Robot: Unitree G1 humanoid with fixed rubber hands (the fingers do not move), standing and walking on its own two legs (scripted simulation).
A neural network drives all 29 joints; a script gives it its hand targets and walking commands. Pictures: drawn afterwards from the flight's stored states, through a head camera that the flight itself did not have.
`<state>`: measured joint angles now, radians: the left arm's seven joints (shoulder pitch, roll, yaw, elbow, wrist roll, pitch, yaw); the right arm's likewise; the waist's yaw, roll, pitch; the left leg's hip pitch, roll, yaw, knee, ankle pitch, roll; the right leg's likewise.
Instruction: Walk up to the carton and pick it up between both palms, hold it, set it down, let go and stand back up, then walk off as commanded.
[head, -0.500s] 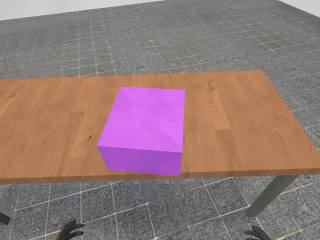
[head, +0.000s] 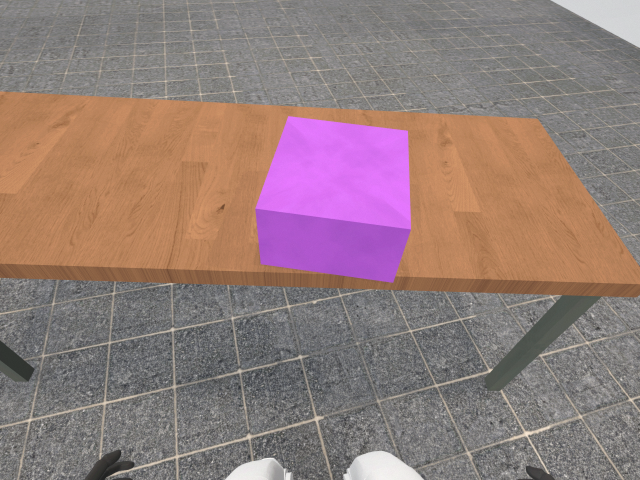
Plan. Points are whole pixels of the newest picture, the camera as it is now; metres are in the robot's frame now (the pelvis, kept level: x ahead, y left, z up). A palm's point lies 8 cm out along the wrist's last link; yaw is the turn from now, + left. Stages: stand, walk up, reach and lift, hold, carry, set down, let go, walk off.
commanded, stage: walk off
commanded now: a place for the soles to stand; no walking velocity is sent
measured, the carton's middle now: (337, 194) +0.61 -0.06 -0.04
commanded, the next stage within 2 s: none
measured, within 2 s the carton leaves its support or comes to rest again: neither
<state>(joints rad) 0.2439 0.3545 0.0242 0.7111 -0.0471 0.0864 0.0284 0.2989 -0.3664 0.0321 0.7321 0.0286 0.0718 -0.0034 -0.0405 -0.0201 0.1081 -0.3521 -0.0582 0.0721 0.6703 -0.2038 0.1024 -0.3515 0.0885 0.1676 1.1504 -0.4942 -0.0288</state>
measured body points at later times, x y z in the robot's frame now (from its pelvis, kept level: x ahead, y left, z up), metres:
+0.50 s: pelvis -0.16 +0.03 -0.01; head -0.17 +0.03 +0.44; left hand -0.03 +0.33 -0.11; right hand -0.17 -0.26 -0.13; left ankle -0.18 +0.12 -0.72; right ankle -0.08 -0.10 -0.70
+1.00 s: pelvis -0.12 -0.08 -0.01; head -0.10 -0.08 +0.44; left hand -0.02 +0.23 -0.11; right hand -0.09 -0.37 -0.13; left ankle -0.16 +0.09 -0.67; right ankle -0.08 -0.19 -0.71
